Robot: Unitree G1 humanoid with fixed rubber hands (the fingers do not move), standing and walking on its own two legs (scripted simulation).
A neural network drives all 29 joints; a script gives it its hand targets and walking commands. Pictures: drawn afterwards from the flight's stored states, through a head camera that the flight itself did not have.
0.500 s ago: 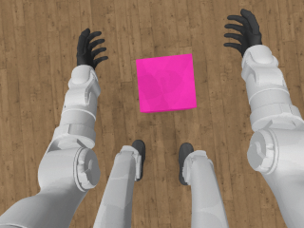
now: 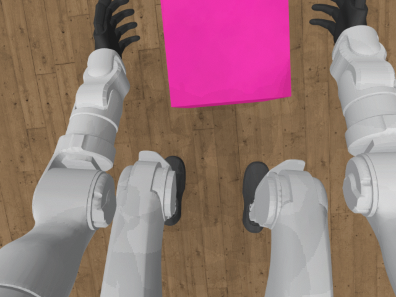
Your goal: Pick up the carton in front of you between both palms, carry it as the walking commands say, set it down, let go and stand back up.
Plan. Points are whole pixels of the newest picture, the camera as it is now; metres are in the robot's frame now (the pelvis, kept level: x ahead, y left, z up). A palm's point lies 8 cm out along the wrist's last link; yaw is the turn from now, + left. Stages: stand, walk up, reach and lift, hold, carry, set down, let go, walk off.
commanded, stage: reach and lift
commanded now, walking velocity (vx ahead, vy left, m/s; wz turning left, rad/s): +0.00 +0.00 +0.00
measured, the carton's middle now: (223, 58) +0.51 -0.01 -0.30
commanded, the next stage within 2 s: none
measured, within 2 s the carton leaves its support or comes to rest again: leaves its support in 1.06 s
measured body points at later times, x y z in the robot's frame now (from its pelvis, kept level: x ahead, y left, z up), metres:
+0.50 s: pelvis +0.00 +0.00 -0.05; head +0.36 -0.03 +0.20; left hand +0.53 +0.18 -0.23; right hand +0.55 -0.18 -0.24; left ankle +0.12 +0.12 -0.39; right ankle +0.11 -0.12 -0.39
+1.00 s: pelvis -0.01 +0.00 -0.05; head +0.35 -0.03 +0.21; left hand +0.54 +0.15 -0.22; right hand +0.56 -0.16 -0.23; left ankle +0.12 +0.12 -0.39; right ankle +0.11 -0.12 -0.39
